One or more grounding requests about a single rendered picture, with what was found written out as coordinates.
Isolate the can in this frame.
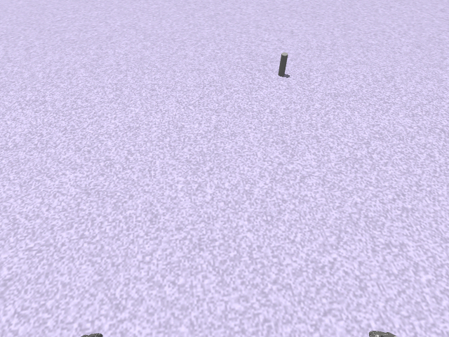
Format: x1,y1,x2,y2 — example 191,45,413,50
279,53,288,77

